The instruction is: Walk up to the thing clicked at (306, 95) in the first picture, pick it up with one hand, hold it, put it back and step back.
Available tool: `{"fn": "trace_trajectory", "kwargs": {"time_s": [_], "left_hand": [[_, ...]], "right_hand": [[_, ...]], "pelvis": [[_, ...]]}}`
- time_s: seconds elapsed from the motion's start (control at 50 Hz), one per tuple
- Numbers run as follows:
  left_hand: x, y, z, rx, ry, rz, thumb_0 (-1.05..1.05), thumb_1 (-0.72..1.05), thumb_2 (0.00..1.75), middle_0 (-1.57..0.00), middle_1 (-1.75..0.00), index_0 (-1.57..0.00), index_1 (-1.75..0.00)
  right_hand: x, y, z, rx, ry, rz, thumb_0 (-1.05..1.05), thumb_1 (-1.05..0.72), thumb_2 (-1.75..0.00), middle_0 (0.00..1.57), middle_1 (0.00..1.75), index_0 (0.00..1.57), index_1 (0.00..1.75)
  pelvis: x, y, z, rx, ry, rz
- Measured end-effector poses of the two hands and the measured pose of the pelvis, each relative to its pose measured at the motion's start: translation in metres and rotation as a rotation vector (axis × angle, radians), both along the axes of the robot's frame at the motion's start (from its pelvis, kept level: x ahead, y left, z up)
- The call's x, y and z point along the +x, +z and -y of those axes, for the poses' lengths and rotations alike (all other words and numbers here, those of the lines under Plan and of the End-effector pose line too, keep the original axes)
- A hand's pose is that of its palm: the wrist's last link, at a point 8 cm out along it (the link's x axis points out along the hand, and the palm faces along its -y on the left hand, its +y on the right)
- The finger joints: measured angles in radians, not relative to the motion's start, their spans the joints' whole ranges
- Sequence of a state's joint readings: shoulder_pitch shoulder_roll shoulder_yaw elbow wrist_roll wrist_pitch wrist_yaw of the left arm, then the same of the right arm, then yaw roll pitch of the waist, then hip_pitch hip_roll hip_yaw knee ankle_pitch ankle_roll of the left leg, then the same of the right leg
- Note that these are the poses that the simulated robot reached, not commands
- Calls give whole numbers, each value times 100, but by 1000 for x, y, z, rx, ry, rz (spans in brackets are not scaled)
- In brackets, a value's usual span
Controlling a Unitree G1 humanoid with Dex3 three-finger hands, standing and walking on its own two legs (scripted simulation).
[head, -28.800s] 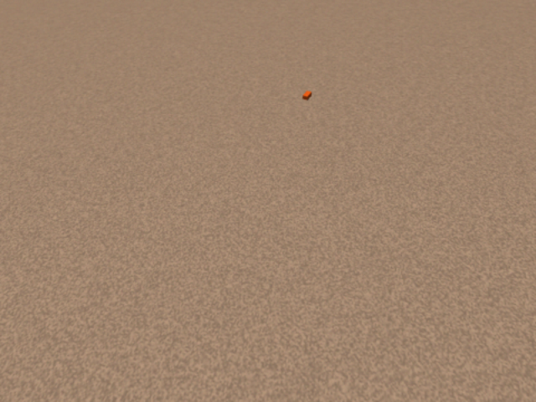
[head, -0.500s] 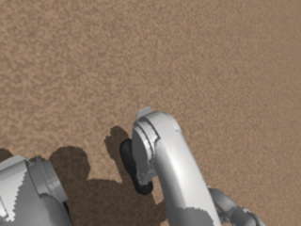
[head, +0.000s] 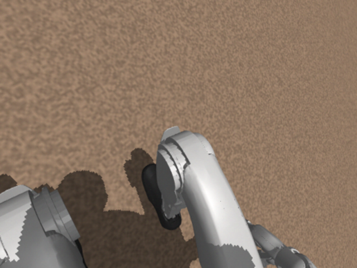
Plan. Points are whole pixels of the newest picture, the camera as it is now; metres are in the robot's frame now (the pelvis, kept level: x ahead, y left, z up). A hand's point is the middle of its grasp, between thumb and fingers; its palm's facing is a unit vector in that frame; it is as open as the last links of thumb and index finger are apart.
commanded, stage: settle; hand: left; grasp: from above
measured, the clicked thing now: out of the picture +0.47 +0.35 -0.29
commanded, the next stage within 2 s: lift in 0.78 s
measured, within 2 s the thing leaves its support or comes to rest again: leaves its support in 0.16 s
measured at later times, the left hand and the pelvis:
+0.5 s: hand out of the picture +0.45 +0.37 -0.18, palm faces -0.42 -0.13 -0.90, open 6.3 cm; pelvis +0.00 +0.00 +0.01, yaw +2 degrees
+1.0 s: hand out of the picture +0.45 +0.37 -0.12, palm faces -0.44 -0.12 -0.89, open 6.3 cm; pelvis -0.01 -0.01 +0.03, yaw +5 degrees
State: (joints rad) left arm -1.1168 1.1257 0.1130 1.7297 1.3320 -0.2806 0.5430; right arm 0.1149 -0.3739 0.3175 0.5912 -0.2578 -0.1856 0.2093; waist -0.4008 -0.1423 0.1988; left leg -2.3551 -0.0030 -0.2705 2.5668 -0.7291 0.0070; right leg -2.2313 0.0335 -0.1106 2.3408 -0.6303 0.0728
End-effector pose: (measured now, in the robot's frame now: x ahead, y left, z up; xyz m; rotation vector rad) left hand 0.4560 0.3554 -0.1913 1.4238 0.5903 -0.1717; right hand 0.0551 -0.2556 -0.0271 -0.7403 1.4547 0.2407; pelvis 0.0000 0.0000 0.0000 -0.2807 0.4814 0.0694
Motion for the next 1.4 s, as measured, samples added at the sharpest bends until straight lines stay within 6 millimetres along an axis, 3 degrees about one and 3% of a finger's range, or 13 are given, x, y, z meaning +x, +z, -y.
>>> {"fn": "trace_trajectory", "kwargs": {"time_s": [0.2,0.58,1.02,1.22,1.4], "left_hand": [[6,10,-3,3,-8,34,1,55,0,-107,-4,-110,0],[0,85,-19,41,-5,11,1,54,0,-109,0,-110,0],[-2,129,-14,32,-34,18,1,54,0,-108,-2,-110,0],[-23,164,-16,19,-27,-6,1,55,0,-106,-4,-110,0],[-51,216,-20,17,-36,3,1,55,0,-104,-7,-108,-3]], "right_hand": [[4,1,1,-5,-20,5,0,-91,-90,20,30,20,30],[42,-16,8,48,-95,122,0,-91,-90,20,30,20,30],[19,-5,21,-26,-215,87,0,-91,-90,20,30,20,30],[20,4,16,-3,-277,89,0,-91,-90,20,30,20,30],[47,18,9,44,-287,153,0,-91,-90,20,30,20,30]], "pelvis": [[2,2,0,-3,0,-20],[1,13,2,31,35,-84],[-5,33,5,56,55,-120],[-7,55,3,69,71,-144],[-7,85,2,91,83,-151]]}}
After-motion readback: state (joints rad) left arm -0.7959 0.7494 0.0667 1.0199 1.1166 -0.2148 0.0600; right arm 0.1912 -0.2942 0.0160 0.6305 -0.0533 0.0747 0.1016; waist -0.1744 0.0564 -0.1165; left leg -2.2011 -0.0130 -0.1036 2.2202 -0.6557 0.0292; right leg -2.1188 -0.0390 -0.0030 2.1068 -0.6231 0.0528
